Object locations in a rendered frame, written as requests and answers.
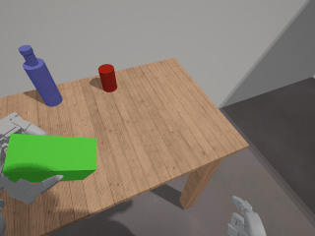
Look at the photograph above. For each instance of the robot left hand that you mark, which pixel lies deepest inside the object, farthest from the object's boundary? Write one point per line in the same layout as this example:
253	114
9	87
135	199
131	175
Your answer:
21	190

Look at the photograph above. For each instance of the table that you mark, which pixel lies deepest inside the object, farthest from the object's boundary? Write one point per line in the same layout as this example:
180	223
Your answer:
157	126

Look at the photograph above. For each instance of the robot right hand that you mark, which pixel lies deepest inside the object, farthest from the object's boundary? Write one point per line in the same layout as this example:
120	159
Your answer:
250	225

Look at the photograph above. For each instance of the sponge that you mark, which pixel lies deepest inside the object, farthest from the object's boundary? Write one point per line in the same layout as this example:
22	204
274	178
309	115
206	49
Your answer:
37	157

